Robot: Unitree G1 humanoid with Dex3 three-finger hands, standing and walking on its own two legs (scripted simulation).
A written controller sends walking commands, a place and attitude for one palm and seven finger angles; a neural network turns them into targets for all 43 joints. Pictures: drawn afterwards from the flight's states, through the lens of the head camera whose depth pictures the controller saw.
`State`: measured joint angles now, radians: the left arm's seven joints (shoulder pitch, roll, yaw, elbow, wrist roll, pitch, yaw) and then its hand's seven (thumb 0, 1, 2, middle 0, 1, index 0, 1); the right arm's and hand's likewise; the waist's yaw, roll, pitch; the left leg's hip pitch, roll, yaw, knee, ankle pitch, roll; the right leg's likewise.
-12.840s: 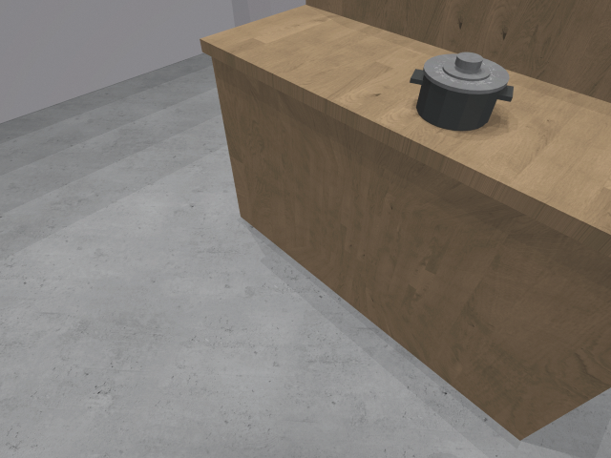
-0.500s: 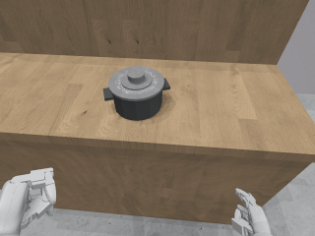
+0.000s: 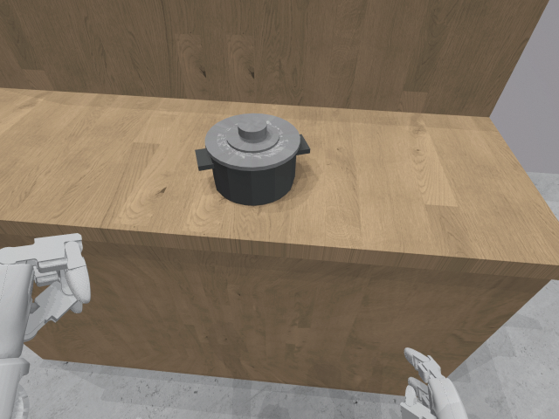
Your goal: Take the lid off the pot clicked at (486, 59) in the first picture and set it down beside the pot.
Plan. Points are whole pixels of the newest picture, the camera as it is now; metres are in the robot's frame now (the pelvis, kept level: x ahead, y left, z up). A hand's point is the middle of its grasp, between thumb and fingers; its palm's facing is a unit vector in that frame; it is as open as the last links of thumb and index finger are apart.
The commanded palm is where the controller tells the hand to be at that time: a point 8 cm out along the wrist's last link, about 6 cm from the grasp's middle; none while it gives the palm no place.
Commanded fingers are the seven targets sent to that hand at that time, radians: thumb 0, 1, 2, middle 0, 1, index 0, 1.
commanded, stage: reach forward and open the fingers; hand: left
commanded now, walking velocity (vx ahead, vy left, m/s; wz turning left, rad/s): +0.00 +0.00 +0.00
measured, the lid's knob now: (252, 127) +0.55 +0.14 +0.15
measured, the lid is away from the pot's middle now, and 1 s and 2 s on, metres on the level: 0.00 0.00 0.00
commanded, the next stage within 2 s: move the open hand above the knob in 1.06 s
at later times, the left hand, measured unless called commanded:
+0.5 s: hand (78, 288) +0.19 +0.25 +0.16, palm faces -0.08 -0.05 -1.00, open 4.4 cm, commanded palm +0.17 +0.25 +0.24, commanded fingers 0.00 -0.05 1.49 -1.03 -0.51 -1.03 -0.51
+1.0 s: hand (94, 238) +0.24 +0.25 +0.19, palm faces -0.08 -0.06 -0.99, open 10.0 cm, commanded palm +0.21 +0.25 +0.27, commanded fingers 0.00 -0.40 1.60 -0.84 -0.08 -0.84 -0.08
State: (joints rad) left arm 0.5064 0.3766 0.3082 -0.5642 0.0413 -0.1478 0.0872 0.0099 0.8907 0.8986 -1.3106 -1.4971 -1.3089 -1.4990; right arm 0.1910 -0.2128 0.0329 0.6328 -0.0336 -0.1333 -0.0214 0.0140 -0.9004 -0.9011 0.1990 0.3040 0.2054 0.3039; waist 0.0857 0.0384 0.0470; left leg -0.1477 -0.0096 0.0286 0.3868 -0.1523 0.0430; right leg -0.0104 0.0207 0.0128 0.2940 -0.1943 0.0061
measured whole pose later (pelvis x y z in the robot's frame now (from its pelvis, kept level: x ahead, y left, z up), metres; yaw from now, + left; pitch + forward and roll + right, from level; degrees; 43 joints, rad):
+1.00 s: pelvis -0.05 +0.00 +0.00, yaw +2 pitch -6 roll -1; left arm -0.26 0.69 0.01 -0.14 0.71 0.12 -0.47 -0.01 -0.37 1.62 -0.87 -0.12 -0.87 -0.12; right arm 0.12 -0.29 0.04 0.60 0.04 0.05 0.00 0.01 -0.90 -0.90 0.20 0.30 0.20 0.30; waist 0.09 0.13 0.05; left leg -0.21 -0.03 0.01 0.35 -0.05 0.04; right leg -0.12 0.01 -0.01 0.39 -0.17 0.00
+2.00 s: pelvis -0.01 -0.01 +0.00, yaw +2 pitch -1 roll +0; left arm -0.73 0.56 -0.27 0.24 0.81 0.29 -0.57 0.00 -0.38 1.58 -0.85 -0.08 -0.85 -0.08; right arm 0.11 -0.31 0.04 0.63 0.04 0.10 0.03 0.01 -0.90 -0.90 0.20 0.30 0.20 0.30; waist 0.03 0.12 0.02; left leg -0.23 -0.04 0.00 0.37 -0.11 0.04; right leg -0.14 0.01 0.00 0.40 -0.24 -0.01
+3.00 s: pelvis +0.04 +0.00 +0.00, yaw -1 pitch +8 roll +0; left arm -1.27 0.43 -0.25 0.94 0.91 0.29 -0.48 0.00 -0.38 1.58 -0.85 -0.08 -0.85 -0.08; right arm 0.33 -0.30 -0.02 0.73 0.01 0.07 0.03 0.01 -0.91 -0.90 0.19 0.30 0.20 0.30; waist -0.08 0.07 -0.07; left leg -0.32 -0.05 0.05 0.35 -0.17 0.06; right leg -0.23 -0.01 0.05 0.36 -0.26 0.01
